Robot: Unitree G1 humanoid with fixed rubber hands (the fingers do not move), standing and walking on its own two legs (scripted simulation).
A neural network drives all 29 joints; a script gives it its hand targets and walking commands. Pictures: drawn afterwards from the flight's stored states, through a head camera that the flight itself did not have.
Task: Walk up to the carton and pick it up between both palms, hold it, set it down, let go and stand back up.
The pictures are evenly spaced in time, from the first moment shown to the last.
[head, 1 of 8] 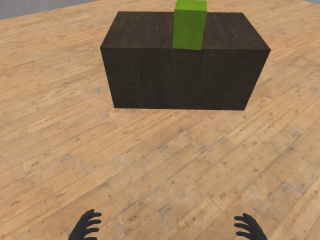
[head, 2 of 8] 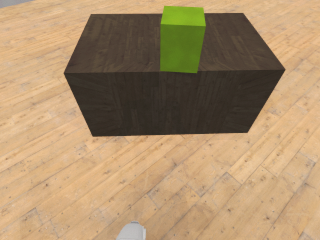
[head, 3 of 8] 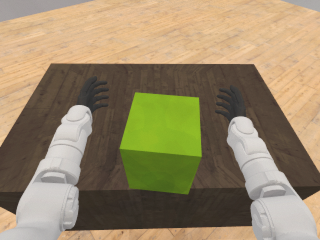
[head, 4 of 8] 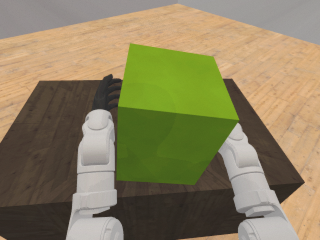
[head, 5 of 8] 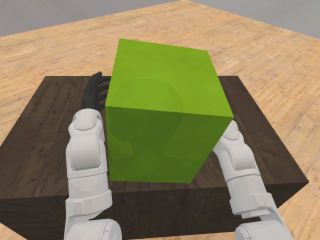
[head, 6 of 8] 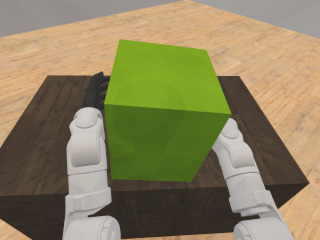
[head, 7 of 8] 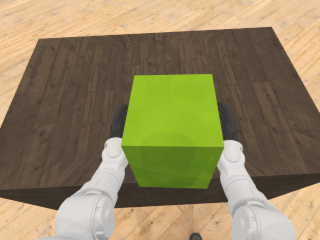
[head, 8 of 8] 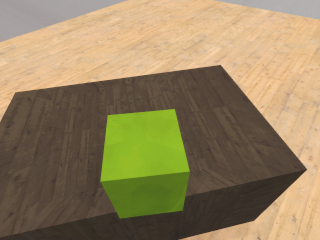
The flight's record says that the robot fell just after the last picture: no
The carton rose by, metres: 0.23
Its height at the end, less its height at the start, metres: +0.00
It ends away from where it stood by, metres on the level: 0.03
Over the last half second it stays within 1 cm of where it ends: yes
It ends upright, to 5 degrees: yes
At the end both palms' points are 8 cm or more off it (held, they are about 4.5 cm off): yes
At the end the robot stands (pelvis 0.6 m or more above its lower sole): yes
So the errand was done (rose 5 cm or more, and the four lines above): yes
